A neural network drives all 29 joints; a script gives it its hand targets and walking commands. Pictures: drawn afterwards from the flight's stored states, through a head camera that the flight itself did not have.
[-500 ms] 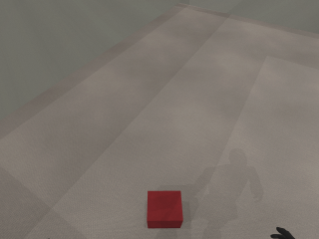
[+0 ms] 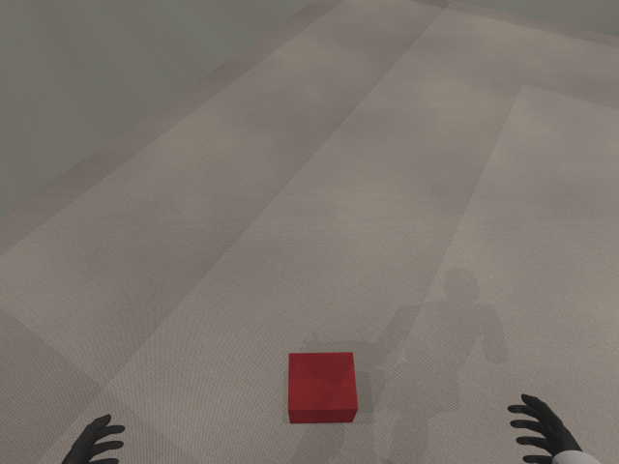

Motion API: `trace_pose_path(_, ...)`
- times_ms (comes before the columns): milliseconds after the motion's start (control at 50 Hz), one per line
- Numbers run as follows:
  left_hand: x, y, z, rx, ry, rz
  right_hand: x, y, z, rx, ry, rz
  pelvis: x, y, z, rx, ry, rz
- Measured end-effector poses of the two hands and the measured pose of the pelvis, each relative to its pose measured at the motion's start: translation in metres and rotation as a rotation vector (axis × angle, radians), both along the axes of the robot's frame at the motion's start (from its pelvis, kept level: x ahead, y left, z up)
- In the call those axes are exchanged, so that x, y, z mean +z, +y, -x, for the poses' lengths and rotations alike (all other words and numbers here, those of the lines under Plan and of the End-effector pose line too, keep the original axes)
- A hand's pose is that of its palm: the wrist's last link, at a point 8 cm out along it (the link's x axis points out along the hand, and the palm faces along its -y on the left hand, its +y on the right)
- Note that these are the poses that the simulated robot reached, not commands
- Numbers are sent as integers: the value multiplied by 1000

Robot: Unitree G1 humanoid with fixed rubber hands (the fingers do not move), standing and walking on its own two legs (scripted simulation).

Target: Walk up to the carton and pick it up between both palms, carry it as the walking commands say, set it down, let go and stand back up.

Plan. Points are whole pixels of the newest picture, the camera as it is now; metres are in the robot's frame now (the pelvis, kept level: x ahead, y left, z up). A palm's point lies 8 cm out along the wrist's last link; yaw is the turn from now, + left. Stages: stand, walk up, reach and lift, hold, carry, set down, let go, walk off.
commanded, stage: reach and lift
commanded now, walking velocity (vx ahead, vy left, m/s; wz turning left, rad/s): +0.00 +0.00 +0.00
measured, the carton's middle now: (321, 388) +0.40 -0.02 -0.69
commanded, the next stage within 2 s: none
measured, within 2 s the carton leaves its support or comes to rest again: neither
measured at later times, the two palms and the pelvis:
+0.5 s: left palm (151, 402) +0.22 +0.25 -0.13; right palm (497, 389) +0.24 -0.27 -0.13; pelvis -0.02 -0.02 -0.04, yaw -1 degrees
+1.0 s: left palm (212, 335) +0.35 +0.19 -0.19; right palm (445, 333) +0.35 -0.23 -0.19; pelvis -0.07 +0.00 -0.10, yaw -2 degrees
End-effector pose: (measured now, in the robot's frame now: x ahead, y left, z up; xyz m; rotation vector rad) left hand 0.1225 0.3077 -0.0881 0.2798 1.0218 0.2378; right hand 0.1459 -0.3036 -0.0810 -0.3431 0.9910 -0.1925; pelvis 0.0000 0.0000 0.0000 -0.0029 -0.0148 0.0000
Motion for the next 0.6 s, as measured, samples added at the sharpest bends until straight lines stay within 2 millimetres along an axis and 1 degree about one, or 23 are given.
trace_pose_path(40,4,-5,-19,-26,-20,-5,1,4,-13,18,-6,-10,-3,-2,4,-3,-3,-4)
trace_pose_path(80,7,-10,-33,-43,-16,-15,0,4,-21,15,-5,-11,-4,-5,6,-3,-3,-6)
trace_pose_path(120,7,-14,-42,-50,-9,-16,-1,2,-24,4,-2,-12,-5,-7,6,-5,4,-7)
trace_pose_path(180,4,-20,-49,-41,-12,1,-6,0,-25,-5,-1,-16,-6,-10,3,-16,30,-8)
trace_pose_path(260,-8,-29,-58,-17,-31,31,-16,1,-33,-15,-18,-41,-13,-14,0,-27,84,-9)
trace_pose_path(360,-26,-43,-73,-11,-68,57,-32,13,-59,-24,-66,-83,-27,-17,3,-27,159,-11)
trace_pose_path(480,-42,-55,-98,-30,-118,81,-48,32,-91,-22,-119,-109,-41,-18,14,-20,246,-12)
trace_pose_path(600,-54,-59,-124,-34,-165,93,-62,44,-114,-11,-151,-119,-55,-14,29,-20,325,-14)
